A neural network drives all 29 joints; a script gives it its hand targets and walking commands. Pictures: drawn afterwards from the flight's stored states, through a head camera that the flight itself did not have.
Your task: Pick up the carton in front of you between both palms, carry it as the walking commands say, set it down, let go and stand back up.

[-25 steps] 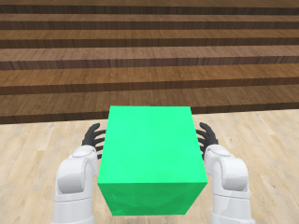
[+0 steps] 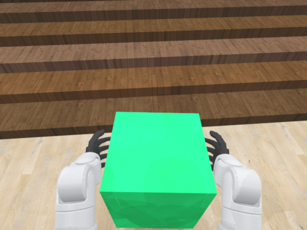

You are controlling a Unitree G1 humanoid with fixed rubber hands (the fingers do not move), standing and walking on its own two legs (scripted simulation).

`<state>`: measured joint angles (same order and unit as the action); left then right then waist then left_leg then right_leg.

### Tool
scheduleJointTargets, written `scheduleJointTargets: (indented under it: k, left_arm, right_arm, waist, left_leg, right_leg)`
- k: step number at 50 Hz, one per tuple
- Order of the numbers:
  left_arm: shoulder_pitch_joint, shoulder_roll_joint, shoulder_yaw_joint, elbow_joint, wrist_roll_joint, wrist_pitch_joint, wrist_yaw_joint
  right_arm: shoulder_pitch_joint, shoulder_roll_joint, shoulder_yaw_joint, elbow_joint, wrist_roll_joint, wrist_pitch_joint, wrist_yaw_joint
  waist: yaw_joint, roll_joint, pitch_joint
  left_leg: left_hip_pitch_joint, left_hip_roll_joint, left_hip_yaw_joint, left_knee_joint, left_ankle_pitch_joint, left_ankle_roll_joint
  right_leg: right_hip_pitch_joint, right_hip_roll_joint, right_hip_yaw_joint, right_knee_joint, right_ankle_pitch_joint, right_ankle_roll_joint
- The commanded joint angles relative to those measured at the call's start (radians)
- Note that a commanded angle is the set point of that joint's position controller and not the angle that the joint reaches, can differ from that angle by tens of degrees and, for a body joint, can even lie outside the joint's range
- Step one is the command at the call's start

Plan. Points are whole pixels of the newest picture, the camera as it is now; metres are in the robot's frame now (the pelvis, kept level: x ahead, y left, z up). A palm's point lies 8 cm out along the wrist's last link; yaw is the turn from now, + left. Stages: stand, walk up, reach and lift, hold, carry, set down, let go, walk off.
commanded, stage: carry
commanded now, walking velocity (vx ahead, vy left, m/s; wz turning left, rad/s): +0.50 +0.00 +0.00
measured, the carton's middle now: (156, 172) +0.27 +0.00 +0.00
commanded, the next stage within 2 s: none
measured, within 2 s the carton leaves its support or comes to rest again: neither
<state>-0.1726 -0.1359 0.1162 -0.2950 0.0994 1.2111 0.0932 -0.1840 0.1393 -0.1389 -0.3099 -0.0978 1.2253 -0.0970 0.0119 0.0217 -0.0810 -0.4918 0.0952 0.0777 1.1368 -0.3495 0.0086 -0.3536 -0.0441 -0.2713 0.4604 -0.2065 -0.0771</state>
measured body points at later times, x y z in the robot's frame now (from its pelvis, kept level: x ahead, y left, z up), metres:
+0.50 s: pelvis +0.34 +0.03 +0.01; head +0.36 +0.04 +0.45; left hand +0.64 +0.15 +0.08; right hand +0.61 -0.15 +0.09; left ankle +0.35 +0.10 -0.74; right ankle +0.28 -0.09 -0.66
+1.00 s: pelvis +0.64 -0.04 +0.00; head +0.73 -0.06 +0.44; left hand +1.06 +0.10 +0.14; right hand +1.07 -0.20 +0.14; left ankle +0.65 +0.10 -0.65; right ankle +0.65 -0.10 -0.74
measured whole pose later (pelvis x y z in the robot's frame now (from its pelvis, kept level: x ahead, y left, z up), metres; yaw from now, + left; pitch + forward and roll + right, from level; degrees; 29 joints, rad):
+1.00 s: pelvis +0.64 -0.04 +0.00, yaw -3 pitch +6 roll +1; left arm -0.93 0.03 0.28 0.08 0.02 1.36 0.16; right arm -0.98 -0.06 -0.28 0.11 -0.04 1.37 -0.14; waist 0.06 0.02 0.08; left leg -0.69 0.06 0.03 1.19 -0.34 0.06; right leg -0.36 -0.01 -0.18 0.51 -0.26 -0.09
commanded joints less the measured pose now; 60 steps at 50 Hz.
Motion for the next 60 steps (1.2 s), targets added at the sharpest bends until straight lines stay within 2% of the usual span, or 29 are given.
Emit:
scheduleJointTargets:
  k: [1, 6, 11, 14, 15, 16, 17, 18, 19, 20, 21, 23, 28, 34, 36, 37, 38, 39, 40, 41, 43, 44, 48, 52, 53, 57, 58, 59, 60]
  left_arm:
    - [-0.530, -0.956, -0.738, -0.125, -0.423, -0.029, -0.256]
    - [-0.463, -0.889, -0.746, -0.129, -0.430, -0.025, -0.271]
    - [-0.408, -0.842, -0.716, -0.110, -0.397, -0.004, -0.269]
    - [-0.417, -0.828, -0.709, -0.114, -0.389, 0.009, -0.264]
    - [-0.420, -0.819, -0.708, -0.116, -0.386, 0.013, -0.263]
    - [-0.451, -0.808, -0.711, -0.134, -0.389, 0.018, -0.262]
    - [-0.488, -0.820, -0.725, -0.168, -0.401, 0.025, -0.259]
    - [-0.518, -0.826, -0.727, -0.175, -0.405, 0.024, -0.258]
    - [-0.545, -0.845, -0.729, -0.191, -0.413, 0.018, -0.257]
    - [-0.555, -0.863, -0.729, -0.204, -0.417, 0.011, -0.254]
    - [-0.551, -0.879, -0.728, -0.205, -0.419, 0.007, -0.250]
    - [-0.530, -0.882, -0.725, -0.211, -0.413, 0.005, -0.239]
    - [-0.547, -0.792, -0.712, -0.191, -0.378, 0.023, -0.210]
    - [-0.867, -0.638, -0.673, -0.099, -0.420, 0.079, -0.185]
    - [-0.980, -0.603, -0.622, -0.022, -0.433, 0.103, -0.176]
    - [-1.022, -0.591, -0.591, 0.030, -0.438, 0.112, -0.171]
    - [-1.065, -0.579, -0.558, 0.091, -0.443, 0.118, -0.168]
    - [-1.098, -0.544, -0.519, 0.140, -0.441, 0.123, -0.163]
    - [-1.163, -0.551, -0.495, 0.181, -0.446, 0.127, -0.160]
    - [-1.224, -0.594, -0.480, 0.198, -0.473, 0.132, -0.161]
    - [-1.362, -0.688, -0.476, 0.191, -0.523, 0.130, -0.166]
    - [-1.438, -0.743, -0.472, 0.190, -0.542, 0.128, -0.168]
    - [-1.578, -0.869, -0.425, 0.234, -0.560, 0.122, -0.174]
    - [-1.594, -0.910, -0.396, 0.276, -0.526, 0.117, -0.178]
    - [-1.587, -0.915, -0.394, 0.277, -0.516, 0.115, -0.178]
    - [-1.526, -0.909, -0.411, 0.246, -0.475, 0.105, -0.176]
    - [-1.536, -0.914, -0.425, 0.224, -0.471, 0.105, -0.177]
    - [-1.546, -0.916, -0.440, 0.212, -0.474, 0.104, -0.177]
    - [-1.553, -0.915, -0.456, 0.189, -0.475, 0.099, -0.176]
  right_arm:
    - [-0.494, 0.935, 0.770, -0.087, 0.399, -0.035, 0.255]
    - [-0.397, 0.897, 0.755, -0.074, 0.348, -0.048, 0.230]
    - [-0.384, 0.859, 0.743, -0.087, 0.354, -0.019, 0.236]
    - [-0.384, 0.846, 0.731, -0.076, 0.364, -0.006, 0.248]
    - [-0.376, 0.839, 0.724, -0.066, 0.366, -0.003, 0.252]
    - [-0.382, 0.824, 0.718, -0.071, 0.363, -0.001, 0.254]
    - [-0.411, 0.830, 0.715, -0.055, 0.367, -0.009, 0.258]
    - [-0.421, 0.855, 0.723, -0.077, 0.386, -0.011, 0.259]
    - [-0.454, 0.881, 0.731, -0.108, 0.401, -0.015, 0.257]
    - [-0.483, 0.901, 0.741, -0.138, 0.412, -0.018, 0.256]
    - [-0.512, 0.907, 0.752, -0.164, 0.422, -0.020, 0.252]
    - [-0.523, 0.894, 0.760, -0.195, 0.435, -0.017, 0.248]
    - [-0.554, 0.783, 0.753, -0.193, 0.442, 0.013, 0.248]
    - [-0.828, 0.615, 0.682, -0.070, 0.440, 0.063, 0.216]
    - [-0.955, 0.595, 0.651, 0.005, 0.452, 0.084, 0.200]
    - [-1.016, 0.589, 0.631, 0.045, 0.459, 0.095, 0.191]
    - [-1.083, 0.580, 0.607, 0.091, 0.467, 0.105, 0.182]
    - [-1.145, 0.588, 0.586, 0.124, 0.481, 0.116, 0.173]
    - [-1.221, 0.613, 0.562, 0.150, 0.496, 0.126, 0.165]
    - [-1.296, 0.640, 0.546, 0.186, 0.502, 0.130, 0.158]
    - [-1.381, 0.719, 0.515, 0.236, 0.509, 0.129, 0.151]
    - [-1.420, 0.756, 0.495, 0.257, 0.508, 0.127, 0.147]
    - [-1.482, 0.851, 0.426, 0.352, 0.467, 0.118, 0.133]
    - [-1.484, 0.886, 0.387, 0.408, 0.413, 0.105, 0.127]
    - [-1.476, 0.893, 0.383, 0.409, 0.402, 0.102, 0.128]
    - [-1.420, 0.890, 0.382, 0.394, 0.349, 0.098, 0.135]
    - [-1.412, 0.880, 0.387, 0.395, 0.335, 0.095, 0.137]
    - [-1.395, 0.871, 0.394, 0.402, 0.329, 0.096, 0.140]
    - [-1.382, 0.875, 0.408, 0.395, 0.330, 0.095, 0.143]
  waist:
    - [0.002, -0.108, -0.306]
    - [0.007, -0.140, -0.230]
    - [0.014, -0.171, -0.144]
    - [-0.009, -0.144, -0.186]
    - [-0.025, -0.109, -0.247]
    - [-0.047, 0.044, -0.313]
    - [-0.044, 0.300, -0.359]
    - [-0.041, 0.255, -0.336]
    - [-0.043, 0.186, -0.331]
    - [-0.039, 0.059, -0.332]
    - [-0.033, 0.006, -0.319]
    - [-0.028, 0.038, -0.325]
    - [-0.031, 0.095, -0.248]
    - [-0.061, 0.139, -0.159]
    - [-0.035, 0.134, -0.173]
    - [0.002, 0.094, -0.212]
    - [0.041, 0.014, -0.290]
    - [0.055, -0.190, -0.362]
    - [0.074, -0.409, -0.394]
    - [0.072, -0.336, -0.401]
    - [0.066, -0.138, -0.401]
    - [0.058, -0.107, -0.411]
    - [0.047, -0.120, -0.451]
    - [0.073, -0.135, -0.423]
    - [0.077, -0.168, -0.432]
    - [0.111, -0.191, -0.414]
    - [0.130, -0.146, -0.393]
    - [0.150, -0.158, -0.385]
    - [0.114, -0.159, -0.409]
  left_leg:
    - [-0.171, 0.040, -0.028, -0.101, 0.083, 0.004]
    - [-0.175, -0.002, 0.068, -0.425, 0.202, -0.011]
    - [-0.072, -0.040, 0.147, -0.612, 0.311, 0.017]
    - [0.205, -0.110, 0.231, -0.694, 0.270, 0.033]
    - [0.430, -0.082, 0.185, -0.674, 0.206, 0.041]
    - [0.611, 0.138, -0.146, -0.755, 0.035, 0.093]
    - [0.819, 0.349, -0.567, -0.870, 0.004, 0.238]
    - [0.789, 0.354, -0.577, -0.905, 0.132, 0.251]
    - [0.744, 0.319, -0.474, -0.873, 0.261, 0.238]
    - [0.691, 0.300, -0.382, -0.859, 0.309, 0.205]
    - [0.618, 0.280, -0.299, -0.876, 0.345, 0.174]
    - [0.565, 0.247, -0.187, -0.911, 0.312, 0.143]
    - [0.568, 0.176, -0.015, -0.925, 0.379, 0.139]
    - [0.538, 0.138, 0.064, -0.857, 0.435, 0.116]
    - [0.515, 0.130, 0.090, -0.746, 0.466, 0.103]
    - [0.466, 0.092, 0.129, -0.603, 0.514, 0.081]
    - [0.361, 0.049, 0.151, -0.391, 0.475, 0.057]
    - [0.139, -0.033, 0.145, -0.104, 0.237, 0.014]
    - [-0.145, -0.162, 0.054, 0.134, -0.163, -0.001]
    - [-0.235, -0.105, -0.050, 0.268, -0.162, 0.034]
    - [-0.278, -0.041, -0.090, 0.273, -0.063, 0.068]
    - [-0.270, -0.020, -0.097, 0.220, -0.023, 0.068]
    - [-0.286, -0.021, -0.070, 0.082, 0.013, 0.048]
    - [-0.363, -0.031, -0.019, -0.133, 0.085, 0.040]
    - [-0.346, -0.044, 0.007, -0.136, 0.104, 0.046]
    - [-0.508, -0.061, 0.041, -0.121, 0.075, 0.075]
    - [-0.610, -0.106, 0.093, -0.103, 0.007, 0.084]
    - [-0.619, -0.146, 0.126, -0.201, -0.033, 0.090]
    - [-0.426, -0.168, 0.130, -0.413, 0.032, 0.094]
  right_leg:
    - [0.403, -0.285, 0.347, -0.263, 0.094, -0.057]
    - [0.446, -0.218, 0.195, -0.253, 0.291, -0.052]
    - [0.452, -0.196, 0.120, -0.220, 0.405, -0.024]
    - [0.393, -0.156, 0.022, 0.021, 0.573, 0.021]
    - [0.260, -0.129, 0.017, 0.183, 0.487, 0.046]
    - [0.062, -0.079, 0.031, 0.442, 0.228, 0.085]
    - [-0.273, 0.056, 0.094, 0.714, -0.217, 0.115]
    - [-0.362, 0.018, 0.214, 0.844, -0.274, 0.084]
    - [-0.380, -0.020, 0.248, 0.879, -0.246, 0.057]
    - [-0.368, -0.062, 0.271, 0.835, -0.185, 0.043]
    - [-0.328, -0.087, 0.275, 0.758, -0.133, 0.041]
    - [-0.270, -0.083, 0.244, 0.624, -0.091, 0.048]
    - [-0.283, -0.052, 0.152, 0.301, 0.016, 0.073]
    - [-0.200, -0.009, 0.087, 0.120, 0.146, 0.029]
    - [-0.093, 0.015, 0.061, 0.092, 0.095, 0.006]
    - [0.057, 0.059, 0.020, 0.068, 0.051, 0.004]
    - [0.270, 0.045, 0.055, 0.073, -0.008, 0.003]
    - [0.425, -0.194, 0.464, -0.044, -0.178, -0.069]
    - [0.590, -0.332, 0.825, -0.170, -0.173, -0.189]
    - [0.618, -0.336, 0.778, -0.140, -0.061, -0.191]
    - [0.550, -0.282, 0.610, -0.054, 0.198, -0.156]
    - [0.521, -0.267, 0.541, -0.051, 0.259, -0.136]
    - [0.527, -0.238, 0.422, -0.054, 0.351, -0.133]
    - [0.598, -0.198, 0.342, -0.028, 0.508, -0.141]
    - [0.613, -0.186, 0.307, -0.002, 0.555, -0.138]
    - [0.809, -0.203, 0.320, 0.093, 0.771, -0.139]
    - [0.929, -0.167, 0.317, 0.145, 0.940, -0.125]
    - [0.999, -0.140, 0.322, 0.219, 1.163, -0.097]
    - [0.928, -0.094, 0.256, 0.321, 1.315, -0.049]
